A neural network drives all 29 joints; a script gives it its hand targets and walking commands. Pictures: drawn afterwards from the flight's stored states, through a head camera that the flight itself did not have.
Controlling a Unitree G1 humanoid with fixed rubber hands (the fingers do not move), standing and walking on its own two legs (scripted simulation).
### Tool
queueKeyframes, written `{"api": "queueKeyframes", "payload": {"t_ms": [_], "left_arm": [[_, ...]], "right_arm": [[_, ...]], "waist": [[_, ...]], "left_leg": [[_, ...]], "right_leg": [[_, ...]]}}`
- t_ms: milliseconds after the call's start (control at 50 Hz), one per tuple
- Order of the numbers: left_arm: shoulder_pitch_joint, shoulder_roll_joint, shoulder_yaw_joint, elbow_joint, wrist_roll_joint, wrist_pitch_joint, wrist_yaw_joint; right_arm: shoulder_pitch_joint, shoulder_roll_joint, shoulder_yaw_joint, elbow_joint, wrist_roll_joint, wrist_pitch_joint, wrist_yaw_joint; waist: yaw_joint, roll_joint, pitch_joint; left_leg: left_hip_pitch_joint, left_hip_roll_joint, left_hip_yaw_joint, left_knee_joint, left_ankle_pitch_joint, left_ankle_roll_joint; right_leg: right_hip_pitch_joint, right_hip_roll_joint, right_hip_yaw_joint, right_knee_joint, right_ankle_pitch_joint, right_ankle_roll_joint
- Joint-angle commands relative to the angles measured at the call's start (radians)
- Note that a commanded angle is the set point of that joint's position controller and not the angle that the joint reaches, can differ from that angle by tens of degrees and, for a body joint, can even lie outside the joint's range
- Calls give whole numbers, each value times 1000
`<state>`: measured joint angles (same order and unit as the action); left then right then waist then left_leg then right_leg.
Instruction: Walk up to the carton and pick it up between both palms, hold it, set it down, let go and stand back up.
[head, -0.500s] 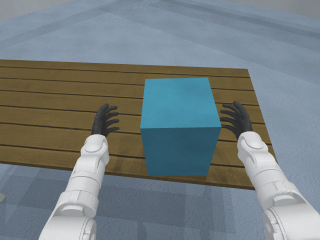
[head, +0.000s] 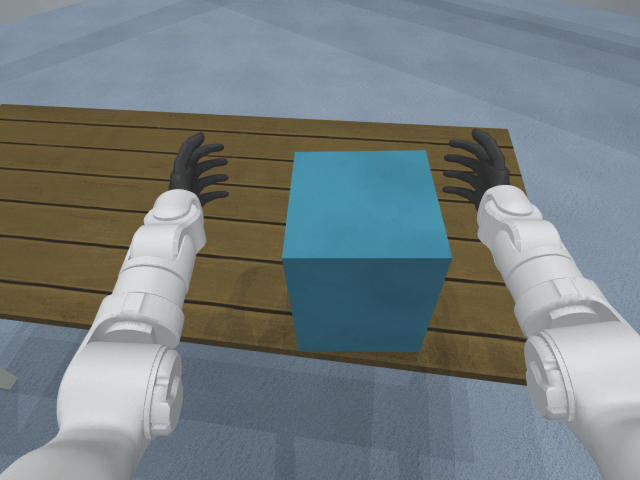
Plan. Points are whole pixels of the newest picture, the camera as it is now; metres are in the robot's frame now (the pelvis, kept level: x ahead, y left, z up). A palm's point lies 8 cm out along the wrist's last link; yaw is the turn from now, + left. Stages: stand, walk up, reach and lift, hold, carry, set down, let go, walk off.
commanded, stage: reach and lift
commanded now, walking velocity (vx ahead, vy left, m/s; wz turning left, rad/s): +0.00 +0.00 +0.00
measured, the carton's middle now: (359, 255) +0.46 -0.04 -0.01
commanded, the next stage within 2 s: none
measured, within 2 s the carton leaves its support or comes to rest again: neither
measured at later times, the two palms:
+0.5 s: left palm (194, 204) +0.45 +0.19 +0.13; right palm (477, 190) +0.46 -0.19 +0.13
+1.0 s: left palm (224, 248) +0.45 +0.17 +0.04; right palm (461, 239) +0.46 -0.19 +0.03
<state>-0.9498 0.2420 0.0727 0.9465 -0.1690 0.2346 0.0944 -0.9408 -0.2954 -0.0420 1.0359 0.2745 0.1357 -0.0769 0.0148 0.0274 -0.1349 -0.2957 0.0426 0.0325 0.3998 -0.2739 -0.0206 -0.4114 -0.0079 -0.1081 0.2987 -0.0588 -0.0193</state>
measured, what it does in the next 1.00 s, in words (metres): stands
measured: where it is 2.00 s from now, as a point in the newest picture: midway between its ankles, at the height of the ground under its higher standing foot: outside the picture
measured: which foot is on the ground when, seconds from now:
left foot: down 0.00-1.00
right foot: down 0.00-1.00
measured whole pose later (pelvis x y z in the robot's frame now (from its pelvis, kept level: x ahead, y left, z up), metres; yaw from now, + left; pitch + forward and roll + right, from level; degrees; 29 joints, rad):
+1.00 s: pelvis -0.01 -0.01 -0.03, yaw +2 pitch +29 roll +0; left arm -1.11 0.22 -0.04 1.55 -0.26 -0.38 0.07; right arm -1.06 -0.24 -0.04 1.41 0.24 -0.28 -0.05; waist -0.01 0.02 -0.30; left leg -0.81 0.03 0.00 0.62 -0.32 -0.04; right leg -0.92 -0.04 -0.13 0.54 -0.12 -0.04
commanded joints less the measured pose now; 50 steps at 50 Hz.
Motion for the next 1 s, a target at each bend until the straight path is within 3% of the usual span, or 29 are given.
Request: {"api": "queueKeyframes", "payload": {"t_ms": [0, 20, 40, 80, 120, 160, 200, 220, 240, 260, 360, 400, 460, 500, 560, 580, 600, 620, 640, 660, 680, 720, 760, 800, 820, 880, 940, 960, 980], "left_arm": [[-501, 175, 14, -126, -4, -31, 1], [-494, 175, 16, -57, 5, -19, -4], [-517, 167, 8, -74, 7, -21, 0], [-563, 176, -11, -89, -30, -35, 10], [-615, 184, -15, -28, -27, -38, 12], [-641, 190, -22, -33, -43, -67, 17], [-625, 186, -23, 29, -38, -80, 16], [-637, 201, -15, 67, -29, -87, 12], [-639, 202, -16, 141, -28, -91, 8], [-652, 199, -39, 162, -54, -107, 6], [-614, 161, -44, 221, -23, -214, -8], [-597, 134, -54, 251, -20, -269, -5], [-572, 127, -49, 294, -10, -345, -15], [-598, 127, -51, 273, -13, -392, -13], [-628, 131, -55, 280, -23, -460, -8], [-624, 123, -64, 282, -32, -477, -7], [-620, 124, -62, 311, -36, -494, -6], [-599, 128, -76, 347, -52, -505, -10], [-616, 136, -77, 309, -64, -529, -7], [-620, 131, -86, 355, -65, -537, -6], [-601, 128, -78, 406, -52, -546, -12], [-623, 130, -90, 400, -68, -579, -9], [-615, 146, -82, 435, -82, -605, -15], [-583, 141, -81, 466, -82, -627, -21], [-593, 129, -97, 468, -87, -634, -27], [-606, 140, -97, 466, -95, -659, -34], [-615, 109, -116, 484, -90, -654, -28], [-618, 98, -117, 455, -93, -653, -27], [-618, 120, -91, 445, -73, -655, -27]], "right_arm": [[-522, -162, -17, -155, 2, -32, -6], [-525, -156, -6, -97, 11, -18, -5], [-532, -171, -12, -56, 17, -14, -3], [-551, -156, -13, -62, 33, -11, 4], [-628, -177, -23, -57, -2, -8, 4], [-641, -160, -16, -63, 6, -16, 5], [-638, -166, 1, -24, 17, -19, 9], [-622, -162, -10, 50, 20, -14, 8], [-641, -159, 0, 72, 10, -13, 9], [-646, -160, 2, 86, 16, -24, 9], [-593, -116, -15, 139, -1, -101, 17], [-576, -113, -27, 150, -20, -144, 25], [-531, -93, -9, 185, -36, -197, 36], [-536, -99, -34, 184, -35, -243, 36], [-558, -86, -45, 155, -45, -295, 42], [-568, -104, -47, 124, -53, -311, 44], [-578, -93, -23, 121, -43, -315, 45], [-572, -91, -17, 126, -39, -321, 46], [-568, -110, -25, 92, -45, -338, 43], [-574, -103, -18, 135, -44, -343, 42], [-538, -99, -18, 196, -50, -347, 39], [-542, -101, -35, 200, -42, -377, 42], [-564, -85, -20, 166, -43, -399, 38], [-541, -73, 8, 188, -34, -418, 36], [-551, -74, 20, 213, -30, -420, 36], [-581, -89, 10, 176, -30, -457, 28], [-561, -98, -7, 253, -33, -462, 31], [-557, -104, -8, 249, -32, -466, 28], [-548, -85, -1, 260, -30, -470, 24]], "waist": [[-14, -50, -554], [-12, -48, -538], [-17, -6, -521], [-28, -18, -527], [-21, -50, -534], [-7, -21, -603], [1, -35, -618], [-14, -15, -573], [-16, -53, -511], [-30, -43, -512], [-22, 0, -546], [-17, 20, -564], [-30, -19, -541], [-28, 3, -608], [-21, 20, -656], [-33, 11, -725], [-14, -2, -736], [-30, -29, -724], [-22, -36, -800], [-38, -31, -747], [-33, -17, -709], [-30, 3, -760], [-23, -62, -786], [-16, -56, -820], [-33, -53, -808], [-36, -66, -885], [-45, -21, -851], [-70, -19, -878], [-52, -33, -882]], "left_leg": [[-169, -63, 17, -28, 477, -47], [-182, -62, 16, -42, 427, -48], [-173, -56, 11, -54, 414, -60], [-150, -55, 3, -44, 413, -52], [-187, -55, 12, -36, 404, -51], [-219, -62, 13, -38, 382, -49], [-258, -57, 19, -41, 413, -43], [-267, -58, 11, -49, 389, -51], [-293, -56, 10, -58, 334, -46], [-296, -49, 6, -57, 338, -44], [-262, -46, 5, -22, 420, -66], [-255, -45, 3, -21, 383, -73], [-293, -44, 7, -2, 415, -62], [-285, -42, 10, 20, 474, -80], [-327, -41, 17, 49, 422, -87], [-325, -44, 13, 56, 430, -86], [-377, -45, 14, 57, 400, -76], [-419, -45, 16, 56, 358, -69], [-419, -50, 26, 61, 374, -69], [-441, -44, 16, 75, 378, -70], [-461, -48, 18, 81, 353, -71], [-453, -46, 14, 96, 334, -73], [-542, -55, 25, 118, 308, -52], [-596, -57, 24, 120, 308, -55], [-599, -57, 25, 123, 314, -65], [-638, -64, 37, 151, 323, -57], [-577, -64, 29, 165, 342, -78], [-540, -63, 24, 185, 384, -76], [-558, -69, 36, 193, 384, -75]], "right_leg": [[689, 36, 96, 131, 459, 17], [693, 27, 104, 122, 425, 18], [669, 32, 93, 113, 390, 7], [628, 33, 85, 102, 360, 7], [613, 34, 85, 109, 362, 12], [650, 23, 99, 129, 386, 12], [679, 20, 94, 144, 438, 22], [668, 22, 92, 137, 423, 16], [652, 17, 97, 128, 355, 19], [636, 12, 99, 125, 357, 14], [576, 17, 79, 128, 368, 2], [537, 13, 73, 129, 290, -11], [530, 14, 67, 148, 317, -8], [510, 19, 60, 164, 355, -4], [446, 7, 63, 178, 318, -7], [456, 10, 64, 197, 342, -5], [491, 1, 69, 212, 341, -6], [497, -4, 73, 226, 335, 1], [510, 5, 62, 246, 358, 10], [490, 0, 66, 252, 346, 6], [470, -5, 76, 255, 322, 7], [396, -2, 63, 263, 277, 4], [437, -11, 89, 302, 306, 13], [499, -23, 96, 327, 383, 14], [481, -19, 85, 334, 383, 14], [481, -15, 90, 369, 432, 16], [393, 2, 75, 357, 362, 6], [364, 0, 75, 362, 379, 7], [388, -1, 79, 362, 406, 8]]}}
